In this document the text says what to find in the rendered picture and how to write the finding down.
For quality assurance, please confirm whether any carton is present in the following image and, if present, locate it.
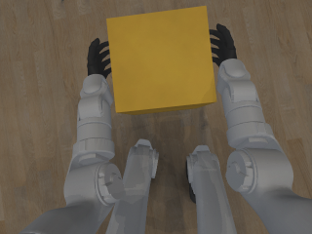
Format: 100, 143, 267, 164
106, 6, 217, 115

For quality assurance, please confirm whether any robot left hand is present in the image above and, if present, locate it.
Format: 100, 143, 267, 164
87, 38, 112, 79

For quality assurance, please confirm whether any right robot forearm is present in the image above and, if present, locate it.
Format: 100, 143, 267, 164
216, 58, 293, 179

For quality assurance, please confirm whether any robot right shin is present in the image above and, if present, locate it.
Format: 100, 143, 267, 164
191, 144, 220, 194

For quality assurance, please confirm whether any robot left upper arm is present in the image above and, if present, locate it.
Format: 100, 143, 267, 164
19, 161, 125, 234

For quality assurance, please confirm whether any robot right hand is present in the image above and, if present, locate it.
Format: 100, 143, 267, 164
209, 23, 237, 67

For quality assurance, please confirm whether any left robot forearm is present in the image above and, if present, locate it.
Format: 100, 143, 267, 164
63, 74, 115, 195

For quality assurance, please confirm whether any robot right thigh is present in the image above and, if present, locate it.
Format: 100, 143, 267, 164
186, 150, 237, 234

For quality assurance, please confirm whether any robot right upper arm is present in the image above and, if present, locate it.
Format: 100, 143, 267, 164
225, 147, 312, 234

